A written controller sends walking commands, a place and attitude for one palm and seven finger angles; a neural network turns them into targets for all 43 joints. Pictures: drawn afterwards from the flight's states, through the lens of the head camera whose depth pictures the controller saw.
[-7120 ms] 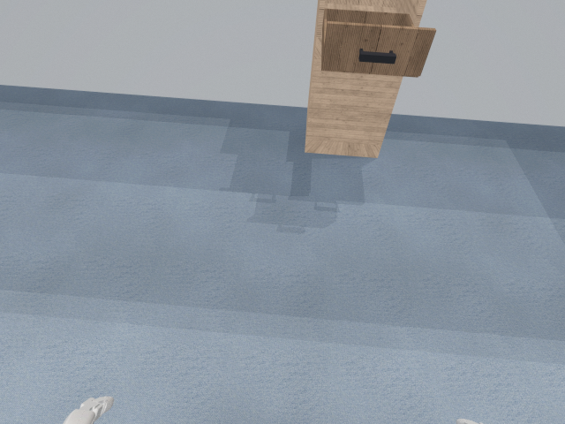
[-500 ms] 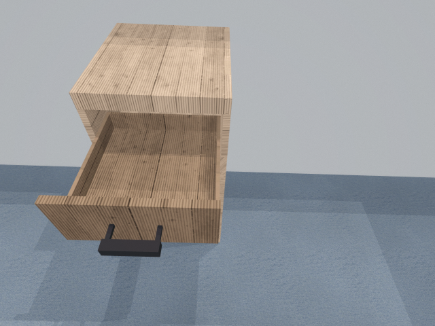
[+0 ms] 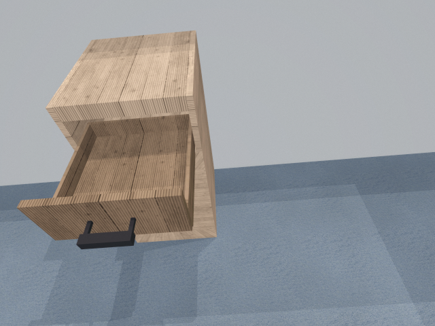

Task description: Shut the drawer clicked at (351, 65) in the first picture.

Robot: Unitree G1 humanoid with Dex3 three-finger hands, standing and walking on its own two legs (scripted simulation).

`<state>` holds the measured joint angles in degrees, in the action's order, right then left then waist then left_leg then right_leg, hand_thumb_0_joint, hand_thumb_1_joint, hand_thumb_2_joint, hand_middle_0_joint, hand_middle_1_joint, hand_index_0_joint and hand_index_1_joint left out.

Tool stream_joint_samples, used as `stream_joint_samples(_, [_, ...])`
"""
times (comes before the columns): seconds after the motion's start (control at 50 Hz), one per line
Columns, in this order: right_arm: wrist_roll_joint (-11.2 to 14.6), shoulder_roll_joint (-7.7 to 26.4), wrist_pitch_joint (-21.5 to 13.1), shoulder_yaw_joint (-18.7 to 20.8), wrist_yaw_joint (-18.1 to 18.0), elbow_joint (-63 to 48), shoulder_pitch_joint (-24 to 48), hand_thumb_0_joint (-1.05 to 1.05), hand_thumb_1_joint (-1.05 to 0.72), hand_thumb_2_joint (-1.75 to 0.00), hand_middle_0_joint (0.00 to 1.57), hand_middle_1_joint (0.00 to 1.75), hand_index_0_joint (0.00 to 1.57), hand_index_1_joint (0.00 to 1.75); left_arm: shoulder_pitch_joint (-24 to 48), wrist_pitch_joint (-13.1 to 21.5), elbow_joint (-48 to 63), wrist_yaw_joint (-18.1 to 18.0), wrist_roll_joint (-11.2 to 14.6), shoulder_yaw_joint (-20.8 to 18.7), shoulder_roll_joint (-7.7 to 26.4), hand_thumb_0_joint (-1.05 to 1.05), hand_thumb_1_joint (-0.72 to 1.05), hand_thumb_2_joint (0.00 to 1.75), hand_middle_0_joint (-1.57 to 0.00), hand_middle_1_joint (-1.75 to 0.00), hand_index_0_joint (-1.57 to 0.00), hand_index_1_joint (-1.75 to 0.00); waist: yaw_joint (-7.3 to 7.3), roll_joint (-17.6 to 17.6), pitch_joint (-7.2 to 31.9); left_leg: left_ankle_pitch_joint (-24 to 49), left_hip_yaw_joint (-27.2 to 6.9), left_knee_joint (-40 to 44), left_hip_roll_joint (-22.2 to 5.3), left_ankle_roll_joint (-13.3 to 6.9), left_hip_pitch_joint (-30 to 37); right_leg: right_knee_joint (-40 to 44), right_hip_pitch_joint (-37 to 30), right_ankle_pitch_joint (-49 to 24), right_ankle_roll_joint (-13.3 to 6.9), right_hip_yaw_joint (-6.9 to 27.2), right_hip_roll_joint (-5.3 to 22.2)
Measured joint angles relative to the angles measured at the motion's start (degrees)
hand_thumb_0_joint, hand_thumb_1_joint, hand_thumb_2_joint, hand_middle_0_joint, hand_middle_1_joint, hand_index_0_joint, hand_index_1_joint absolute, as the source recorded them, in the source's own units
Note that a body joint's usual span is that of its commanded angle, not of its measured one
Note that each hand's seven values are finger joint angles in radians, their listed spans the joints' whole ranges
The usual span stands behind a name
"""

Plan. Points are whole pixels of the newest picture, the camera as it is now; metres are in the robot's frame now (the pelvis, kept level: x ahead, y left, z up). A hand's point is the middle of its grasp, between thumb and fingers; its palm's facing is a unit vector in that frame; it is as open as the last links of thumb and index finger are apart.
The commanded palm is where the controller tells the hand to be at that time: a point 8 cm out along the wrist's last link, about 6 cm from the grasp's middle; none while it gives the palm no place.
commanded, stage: come to a stop and stand still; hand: left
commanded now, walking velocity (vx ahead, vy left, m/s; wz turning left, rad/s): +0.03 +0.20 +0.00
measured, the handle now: (108, 231) +0.32 +0.29 -0.06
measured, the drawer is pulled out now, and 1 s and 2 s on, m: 0.29 0.29 0.29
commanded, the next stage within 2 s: look again from close up in 0.78 s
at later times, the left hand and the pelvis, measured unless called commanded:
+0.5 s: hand out of the picture -0.05 +0.23 -0.18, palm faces +0.13 -0.97 -0.20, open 7.3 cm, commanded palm none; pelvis -0.02 +0.05 -0.01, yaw +2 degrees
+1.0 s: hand out of the picture +0.00 +0.24 -0.18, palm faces +0.00 -0.97 -0.23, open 7.3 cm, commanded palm none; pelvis -0.01 +0.06 -0.01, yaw +1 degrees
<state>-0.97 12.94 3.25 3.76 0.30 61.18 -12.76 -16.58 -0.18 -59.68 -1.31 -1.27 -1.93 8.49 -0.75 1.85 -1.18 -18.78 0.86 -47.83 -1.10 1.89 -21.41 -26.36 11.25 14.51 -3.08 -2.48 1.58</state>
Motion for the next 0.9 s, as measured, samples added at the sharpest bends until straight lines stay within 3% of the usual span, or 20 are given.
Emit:
stream_joint_samples(0.18, [0.07,0.58,0.72,-0.43,-0.67,0.89,-2.51,0.0,-0.91,-0.9,0.2,0.3,0.19,0.3,0.76,1.12,0.28,-0.85,-0.09,-0.42,-0.81,0.0,0.92,0.9,-0.2,-0.3,-0.21,-0.3,-0.99,-0.77,-1.91,-3.17,-0.75,-1.52,0.31,1.47,2.04,3.59,-0.02,-2.79,-0.31,-1.91,0.93])
stream_joint_samples(0.32, [0.61,-0.91,-0.62,-1.25,-0.78,-0.17,0.26,0.0,-0.91,-0.9,0.2,0.3,0.19,0.3,-0.8,-0.08,-2.42,-0.41,-0.3,-0.7,0.29,0.0,0.91,0.9,-0.2,-0.3,-0.2,-0.3,-1.98,-1.71,-1.91,-1.29,0.02,12.66,-0.37,0.49,7.13,2.53,0.67,-3.09,1.28,-1.43,1.87])
stream_joint_samples(0.38, [0.66,-1.37,-2.31,-1.92,-0.94,-0.84,0.47,0.0,-0.91,-0.9,0.2,0.3,0.19,0.3,-1.55,-0.84,-3.72,-0.33,0.2,-0.58,0.41,0.0,0.91,0.9,-0.2,-0.3,-0.2,-0.3,-1.52,-0.19,-0.65,4.31,-0.63,23.08,-1.72,-0.41,11.78,-0.63,2.2,-1.66,2.43,-2.03,0.43])
stream_joint_samples(0.52, [0.41,-3.66,-2.79,-2.95,-1.91,1.2,-0.05,0.0,-0.94,-0.9,0.2,0.3,0.2,0.3,-0.61,-0.98,-5.15,-0.22,0.16,-0.2,1.48,0.0,0.91,0.9,-0.2,-0.3,-0.2,-0.3,-1.81,-3.45,0.51,4.43,-0.18,23.8,-0.32,-0.35,12.73,0.23,1.15,-2.0,4.1,-1.17,1.73])
stream_joint_samples(0.9, [0.55,-5.92,-3.38,-4.24,-1.78,3.92,-4.24,0.0,-0.91,-0.9,0.2,0.3,0.19,0.3,1.92,0.34,-5.78,-0.25,0.79,1.69,0.42,0.0,0.91,0.9,-0.2,-0.3,-0.2,-0.3,0.65,-2.71,-1.48,4.4,1.19,25.9,0.01,-1.09,14.63,2.56,-0.29,-2.55,4.74,0.06,1.9])
